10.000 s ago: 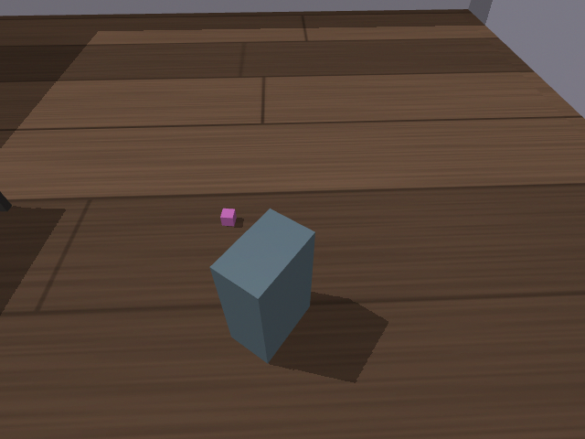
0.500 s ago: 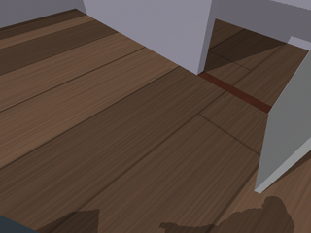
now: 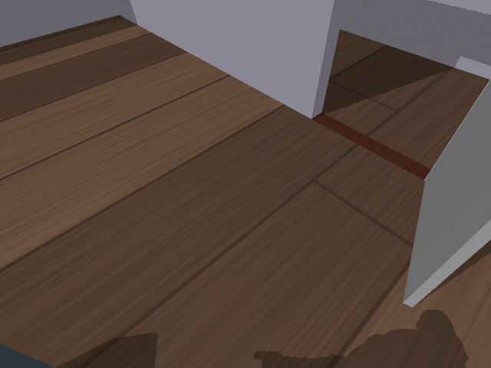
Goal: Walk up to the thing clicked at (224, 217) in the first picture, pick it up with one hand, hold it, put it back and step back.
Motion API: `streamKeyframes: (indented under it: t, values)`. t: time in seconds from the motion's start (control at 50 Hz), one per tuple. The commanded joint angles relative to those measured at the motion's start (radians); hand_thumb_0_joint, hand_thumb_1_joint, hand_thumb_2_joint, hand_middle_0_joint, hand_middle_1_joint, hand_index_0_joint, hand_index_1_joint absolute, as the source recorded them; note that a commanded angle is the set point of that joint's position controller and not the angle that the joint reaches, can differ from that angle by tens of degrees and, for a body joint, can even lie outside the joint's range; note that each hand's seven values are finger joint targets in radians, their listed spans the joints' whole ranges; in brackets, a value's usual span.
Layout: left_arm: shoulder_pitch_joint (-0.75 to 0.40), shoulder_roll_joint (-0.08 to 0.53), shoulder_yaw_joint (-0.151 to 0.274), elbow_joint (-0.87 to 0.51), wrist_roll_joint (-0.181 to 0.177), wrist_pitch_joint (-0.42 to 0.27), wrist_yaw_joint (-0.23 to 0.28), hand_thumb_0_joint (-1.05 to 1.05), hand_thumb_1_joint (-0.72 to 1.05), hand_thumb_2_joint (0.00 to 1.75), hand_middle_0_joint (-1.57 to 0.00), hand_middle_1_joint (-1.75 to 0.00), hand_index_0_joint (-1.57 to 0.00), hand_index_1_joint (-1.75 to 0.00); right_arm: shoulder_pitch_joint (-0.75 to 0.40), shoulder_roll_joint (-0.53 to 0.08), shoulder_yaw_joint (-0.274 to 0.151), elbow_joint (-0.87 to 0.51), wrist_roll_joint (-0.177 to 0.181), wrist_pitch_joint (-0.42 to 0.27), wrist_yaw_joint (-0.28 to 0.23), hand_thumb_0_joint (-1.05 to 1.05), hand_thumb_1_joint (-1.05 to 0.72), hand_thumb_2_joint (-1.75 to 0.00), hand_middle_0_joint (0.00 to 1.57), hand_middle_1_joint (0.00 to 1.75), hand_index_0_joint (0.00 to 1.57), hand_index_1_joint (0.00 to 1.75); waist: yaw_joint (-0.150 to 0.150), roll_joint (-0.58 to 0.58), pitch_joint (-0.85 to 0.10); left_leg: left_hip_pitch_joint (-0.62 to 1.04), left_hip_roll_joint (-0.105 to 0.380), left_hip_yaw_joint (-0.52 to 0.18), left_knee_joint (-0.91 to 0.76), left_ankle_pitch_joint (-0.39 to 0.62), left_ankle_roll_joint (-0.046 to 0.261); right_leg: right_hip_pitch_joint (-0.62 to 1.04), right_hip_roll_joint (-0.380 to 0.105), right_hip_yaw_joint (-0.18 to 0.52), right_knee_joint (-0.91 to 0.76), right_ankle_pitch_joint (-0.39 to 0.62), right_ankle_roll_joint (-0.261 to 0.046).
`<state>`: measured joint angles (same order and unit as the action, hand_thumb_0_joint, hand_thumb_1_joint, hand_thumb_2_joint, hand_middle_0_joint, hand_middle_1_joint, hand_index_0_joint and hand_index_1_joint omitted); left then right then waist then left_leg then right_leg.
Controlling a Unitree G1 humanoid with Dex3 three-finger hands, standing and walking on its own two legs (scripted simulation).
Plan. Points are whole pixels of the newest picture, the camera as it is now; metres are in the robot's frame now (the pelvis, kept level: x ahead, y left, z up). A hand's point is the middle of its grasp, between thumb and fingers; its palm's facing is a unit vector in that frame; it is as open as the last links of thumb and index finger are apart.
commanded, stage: stand
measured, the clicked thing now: out of the picture +0.33 +1.21 -0.75
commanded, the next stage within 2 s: walk up in 0.80 s
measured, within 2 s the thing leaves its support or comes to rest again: neither
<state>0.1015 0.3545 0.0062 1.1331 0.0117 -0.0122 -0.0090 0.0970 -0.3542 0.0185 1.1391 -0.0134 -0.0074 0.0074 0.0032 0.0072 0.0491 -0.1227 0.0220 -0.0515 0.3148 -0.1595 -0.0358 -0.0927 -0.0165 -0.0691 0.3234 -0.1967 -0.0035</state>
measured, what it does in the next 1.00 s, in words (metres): lifts its left foot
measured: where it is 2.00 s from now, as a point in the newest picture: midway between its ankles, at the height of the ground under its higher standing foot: (241, 307)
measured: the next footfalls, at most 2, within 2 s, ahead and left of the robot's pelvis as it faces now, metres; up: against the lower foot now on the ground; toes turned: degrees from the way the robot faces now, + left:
left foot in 1.10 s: +0.19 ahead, +0.19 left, +0.00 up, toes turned +7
right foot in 1.56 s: +0.43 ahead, -0.09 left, +0.00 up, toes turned -6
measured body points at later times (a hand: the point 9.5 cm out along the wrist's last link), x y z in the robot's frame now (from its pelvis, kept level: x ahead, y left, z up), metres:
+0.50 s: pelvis +0.00 +0.00 +0.00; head +0.01 +0.00 +0.45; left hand +0.07 +0.30 -0.13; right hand +0.07 -0.30 -0.14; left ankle +0.01 +0.14 -0.75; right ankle -0.01 -0.11 -0.75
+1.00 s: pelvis +0.03 +0.02 +0.00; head +0.04 +0.03 +0.45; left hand +0.06 +0.35 -0.13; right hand +0.12 -0.31 -0.12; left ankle +0.08 +0.16 -0.72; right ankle -0.01 -0.11 -0.75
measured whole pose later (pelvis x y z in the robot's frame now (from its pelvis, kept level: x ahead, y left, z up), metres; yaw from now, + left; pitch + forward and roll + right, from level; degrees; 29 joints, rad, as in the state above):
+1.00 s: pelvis +0.03 +0.02 +0.00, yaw +3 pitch -2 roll -1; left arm 0.22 0.40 0.09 1.03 0.05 -0.06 -0.06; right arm 0.19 -0.42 -0.08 1.06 -0.04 -0.01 0.08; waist 0.04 0.01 0.04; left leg -0.40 0.06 0.00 0.75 -0.39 0.01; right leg -0.04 -0.04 -0.11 0.34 -0.27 -0.03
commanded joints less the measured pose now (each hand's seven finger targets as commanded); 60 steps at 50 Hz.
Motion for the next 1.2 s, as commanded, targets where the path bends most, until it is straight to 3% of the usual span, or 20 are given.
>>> streamKeyframes:
  t: [0.0,0.18,0.34,0.48,0.6,0.76,0.78,0.8,0.84,0.86,0.88,0.92,1.0,1.04,1.06,1.08,1.1,1.12,1.16,1.18]
  values:
    - [-0.029,0.219,0.037,-0.055,-0.004,-0.019,0.014,0.0,0.9,0.9,-0.2,-0.3,-0.2,-0.3,-0.035,-0.213,-0.041,-0.058,0.005,-0.019,-0.016,0.0,-0.9,-0.9,0.2,0.3,0.2,0.3,0.005,-0.002,-0.079,0.002,0.103,-0.067,-0.035,0.16,0.038,0.024,-0.128,0.102,-0.06,0.122,-0.009]
    - [-0.03,0.218,0.039,-0.06,-0.003,-0.019,0.016,0.0,0.9,0.9,-0.2,-0.3,-0.2,-0.3,-0.033,-0.215,-0.042,-0.064,0.005,-0.018,-0.019,0.0,-0.9,-0.9,0.2,0.3,0.2,0.3,0.004,0.007,-0.096,0.007,0.106,-0.058,-0.02,0.202,0.041,0.047,-0.131,0.101,-0.051,0.189,-0.01]
    - [-0.024,0.22,0.04,-0.054,-0.002,-0.016,0.015,0.0,0.9,0.9,-0.2,-0.3,-0.2,-0.3,-0.036,-0.212,-0.043,-0.064,0.004,-0.016,-0.018,0.0,-0.9,-0.9,0.2,0.3,0.2,0.3,0.005,0.001,-0.057,-0.002,0.097,-0.061,-0.039,0.1,0.04,0.005,-0.126,0.105,-0.077,0.074,-0.011]
    - [-0.028,0.221,0.042,-0.061,-0.002,-0.019,0.014,0.0,0.9,0.9,-0.2,-0.3,-0.2,-0.3,-0.017,-0.209,-0.042,-0.067,0.003,-0.018,-0.018,0.0,-0.9,-0.9,0.2,0.3,0.2,0.3,-0.002,-0.001,-0.077,-0.002,0.103,-0.06,-0.034,0.147,0.041,0.027,-0.127,0.108,-0.067,0.13,-0.013]
    - [-0.015,0.216,0.04,-0.056,-0.002,-0.015,0.013,0.0,0.9,0.9,-0.2,-0.3,-0.2,-0.3,-0.024,-0.21,-0.042,-0.064,0.004,-0.016,-0.017,0.0,-0.9,-0.9,0.2,0.3,0.2,0.3,0.005,0.008,-0.054,-0.01,0.099,-0.064,-0.043,0.094,0.04,0.003,-0.122,0.106,-0.071,0.067,-0.011]
    - [-0.016,0.219,0.041,-0.057,-0.004,-0.017,0.016,0.0,0.9,0.9,-0.2,-0.3,-0.2,-0.3,-0.015,-0.21,-0.042,-0.066,0.004,-0.016,-0.019,0.0,-0.9,-0.9,0.2,0.3,0.2,0.3,0.003,0.006,-0.075,0.004,0.102,-0.06,-0.029,0.154,0.041,0.032,-0.129,0.11,-0.061,0.14,-0.015]
    - [0.062,0.328,0.117,-0.107,0.014,-0.036,-0.016,0.0,0.9,0.9,-0.2,-0.3,-0.2,-0.3,0.032,-0.303,-0.117,-0.118,-0.012,-0.036,0.009,0.0,-0.9,-0.9,0.2,0.3,0.2,0.3,0.022,-0.034,-0.191,-0.058,0.051,-0.038,0.087,-0.371,0.116,0.115,-0.099,0.095,0.008,-0.388,-0.063]
    - [0.089,0.337,0.127,-0.098,0.024,-0.037,-0.026,0.0,0.9,0.9,-0.2,-0.3,-0.2,-0.3,-0.023,-0.301,-0.119,-0.136,-0.021,-0.034,0.022,0.0,-0.9,-0.9,0.2,0.3,0.2,0.3,0.057,-0.041,-0.089,-0.268,0.034,-0.012,0.153,-0.477,0.111,0.121,-0.161,0.181,-0.026,-0.571,-0.102]
    - [0.165,0.38,0.155,-0.117,0.032,-0.049,-0.027,0.0,0.9,0.9,-0.2,-0.3,-0.2,-0.3,-0.162,-0.243,-0.115,-0.216,-0.032,-0.033,0.035,0.0,-0.9,-0.9,0.2,0.3,0.2,0.3,0.143,-0.172,0.07,-0.628,0.018,0.072,0.483,-0.315,0.069,0.192,-0.397,0.446,-0.236,-0.667,-0.226]
    - [0.16,0.366,0.151,-0.134,0.033,-0.059,-0.029,0.0,0.9,0.9,-0.2,-0.3,-0.2,-0.3,-0.172,-0.24,-0.12,-0.221,-0.033,-0.039,0.038,0.0,-0.9,-0.9,0.2,0.3,0.2,0.3,0.139,-0.111,0.117,-0.661,0.049,0.006,0.512,-0.284,0.058,0.161,-0.431,0.48,-0.257,-0.569,-0.259]
    - [0.107,0.354,0.15,-0.15,0.03,-0.063,-0.028,0.0,0.9,0.9,-0.2,-0.3,-0.2,-0.3,-0.132,-0.252,-0.128,-0.212,-0.026,-0.045,0.044,0.0,-0.9,-0.9,0.2,0.3,0.2,0.3,0.103,-0.074,0.116,-0.628,0.078,-0.034,0.532,-0.254,0.058,0.127,-0.407,0.438,-0.246,-0.497,-0.254]
    - [0.037,0.346,0.148,-0.186,0.029,-0.066,-0.031,0.0,0.9,0.9,-0.2,-0.3,-0.2,-0.3,-0.021,-0.263,-0.142,-0.193,-0.016,-0.046,0.066,0.0,-0.9,-0.9,0.2,0.3,0.2,0.3,0.04,-0.115,0.029,-0.51,0.086,0.004,0.483,-0.247,0.045,0.12,-0.315,0.288,-0.232,-0.484,-0.208]
    - [-0.013,0.35,0.143,-0.24,0.035,-0.061,-0.05,0.0,0.9,0.9,-0.2,-0.3,-0.2,-0.3,0.037,-0.245,-0.162,-0.206,-0.024,-0.044,0.087,0.0,-0.9,-0.9,0.2,0.3,0.2,0.3,-0.003,-0.167,0.042,-0.201,0.067,0.094,0.316,-0.142,0.031,-0.155,-0.243,0.126,-0.162,-0.412,-0.166]
    - [-0.061,0.334,0.137,-0.254,0.034,-0.054,-0.056,0.0,0.9,0.9,-0.2,-0.3,-0.2,-0.3,0.192,-0.251,-0.183,-0.163,-0.025,-0.048,0.077,0.0,-0.9,-0.9,0.2,0.3,0.2,0.3,-0.09,-0.097,0.008,0.043,0.031,0.156,0.251,-0.046,0.029,-0.305,-0.21,0.065,-0.015,-0.462,-0.149]
    - [-0.035,0.288,0.121,-0.258,0.036,-0.047,-0.056,0.0,0.9,0.9,-0.2,-0.3,-0.2,-0.3,0.301,-0.294,-0.202,-0.129,-0.032,-0.055,0.064,0.0,-0.9,-0.9,0.2,0.3,0.2,0.3,-0.136,0.045,-0.046,0.232,0.012,0.138,0.256,-0.115,0.043,-0.429,-0.157,0.022,0.207,-0.444,-0.13]
    - [0.033,0.2,0.093,-0.257,0.031,-0.043,-0.06,0.0,0.9,0.9,-0.2,-0.3,-0.2,-0.3,0.413,-0.378,-0.226,-0.112,-0.038,-0.062,0.046,0.0,-0.9,-0.9,0.2,0.3,0.2,0.3,-0.182,0.341,-0.087,0.359,0.114,-0.074,0.068,-0.448,0.099,-0.57,-0.029,-0.079,0.609,-0.412,-0.097]
    - [0.041,0.175,0.079,-0.278,0.015,-0.045,-0.055,0.0,0.9,0.9,-0.2,-0.3,-0.2,-0.3,0.41,-0.461,-0.225,-0.152,-0.04,-0.074,0.035,0.0,-0.9,-0.9,0.2,0.3,0.2,0.3,-0.171,0.388,-0.082,0.272,0.367,-0.668,-0.207,-0.772,0.183,-0.704,0.111,0.104,0.856,-0.418,-0.056]
    - [0.031,0.275,0.089,-0.275,0.016,-0.045,-0.046,0.0,0.9,0.9,-0.2,-0.3,-0.2,-0.3,0.245,-0.476,-0.225,-0.206,-0.005,-0.073,0.036,0.0,-0.9,-0.9,0.2,0.3,0.2,0.3,-0.103,0.186,-0.004,0.067,0.437,-0.744,-0.282,-0.831,0.262,-0.621,0.01,0.232,0.877,-0.337,-0.068]
    - [0.154,0.314,0.101,-0.208,-0.014,-0.042,-0.05,0.0,0.9,0.9,-0.2,-0.3,-0.2,-0.3,0.094,-0.385,-0.183,-0.258,-0.002,-0.086,0.036,0.0,-0.9,-0.9,0.2,0.3,0.2,0.3,0.006,0.086,0.026,0.022,0.357,-0.416,-0.162,-0.617,0.25,-0.58,-0.066,0.221,0.826,-0.182,-0.043]
    - [0.168,0.324,0.107,-0.189,-0.011,-0.044,-0.054,0.0,0.9,0.9,-0.2,-0.3,-0.2,-0.3,0.09,-0.346,-0.173,-0.268,-0.006,-0.09,0.033,0.0,-0.9,-0.9,0.2,0.3,0.2,0.3,0.007,0.099,0.038,-0.026,0.302,-0.311,-0.16,-0.544,0.221,-0.531,-0.083,0.212,0.764,-0.14,-0.031]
